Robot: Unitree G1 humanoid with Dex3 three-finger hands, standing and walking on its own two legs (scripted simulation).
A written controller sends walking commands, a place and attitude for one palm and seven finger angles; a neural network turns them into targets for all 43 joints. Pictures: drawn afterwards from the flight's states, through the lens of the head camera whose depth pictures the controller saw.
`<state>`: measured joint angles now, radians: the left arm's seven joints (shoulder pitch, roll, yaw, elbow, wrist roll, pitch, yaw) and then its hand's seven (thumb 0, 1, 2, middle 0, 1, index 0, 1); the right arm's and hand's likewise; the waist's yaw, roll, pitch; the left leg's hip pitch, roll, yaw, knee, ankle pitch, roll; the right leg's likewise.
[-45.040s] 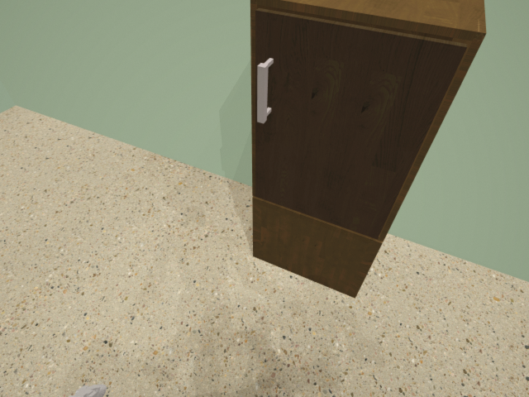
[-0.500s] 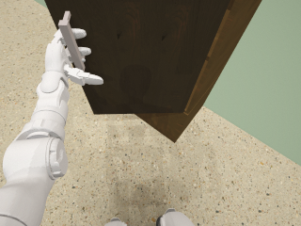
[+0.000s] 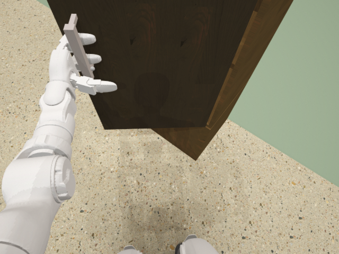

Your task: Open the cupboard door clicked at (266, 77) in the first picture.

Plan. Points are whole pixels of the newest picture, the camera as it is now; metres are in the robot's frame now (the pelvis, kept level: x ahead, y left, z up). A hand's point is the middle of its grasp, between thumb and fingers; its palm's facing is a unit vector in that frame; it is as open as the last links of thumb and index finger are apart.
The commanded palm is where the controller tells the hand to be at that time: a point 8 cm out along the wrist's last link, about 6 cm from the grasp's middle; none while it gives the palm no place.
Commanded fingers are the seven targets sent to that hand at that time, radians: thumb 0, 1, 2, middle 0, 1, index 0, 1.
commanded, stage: close the thumb around the handle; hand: left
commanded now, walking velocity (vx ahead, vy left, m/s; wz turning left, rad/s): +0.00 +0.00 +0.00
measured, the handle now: (82, 50) +0.57 +0.16 +0.12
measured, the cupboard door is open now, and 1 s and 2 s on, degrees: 41 51 80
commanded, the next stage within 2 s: pull the door open along its arc in 0.52 s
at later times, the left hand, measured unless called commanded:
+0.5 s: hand (92, 69) +0.51 +0.13 +0.11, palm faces -0.02 -1.00 -0.01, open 5.5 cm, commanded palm +0.49 +0.17 +0.11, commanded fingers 0.00 0.90 0.90 -0.40 -1.35 -0.40 -1.35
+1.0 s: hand (93, 90) +0.45 +0.13 +0.11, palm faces -0.07 -1.00 +0.01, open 5.6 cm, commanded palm +0.39 +0.17 +0.11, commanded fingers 0.00 0.90 0.90 -0.40 -1.35 -0.40 -1.35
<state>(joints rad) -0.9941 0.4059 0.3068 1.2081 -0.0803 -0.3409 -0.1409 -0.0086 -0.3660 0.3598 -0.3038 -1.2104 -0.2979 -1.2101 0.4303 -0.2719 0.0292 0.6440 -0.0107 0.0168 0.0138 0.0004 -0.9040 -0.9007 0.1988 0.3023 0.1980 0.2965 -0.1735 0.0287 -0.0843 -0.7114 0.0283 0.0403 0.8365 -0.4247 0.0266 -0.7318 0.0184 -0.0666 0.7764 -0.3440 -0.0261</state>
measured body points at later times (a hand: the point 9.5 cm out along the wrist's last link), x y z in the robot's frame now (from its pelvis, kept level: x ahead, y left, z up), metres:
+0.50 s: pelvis +0.00 +0.00 +0.00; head +0.10 +0.01 +0.44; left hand +0.51 +0.19 +0.11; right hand -0.01 -0.26 -0.12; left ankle -0.02 +0.10 -0.70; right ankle +0.01 -0.11 -0.70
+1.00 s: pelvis +0.01 +0.00 +0.01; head +0.07 +0.00 +0.46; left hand +0.45 +0.18 +0.11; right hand +0.04 -0.26 -0.11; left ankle -0.02 +0.10 -0.70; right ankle +0.01 -0.11 -0.70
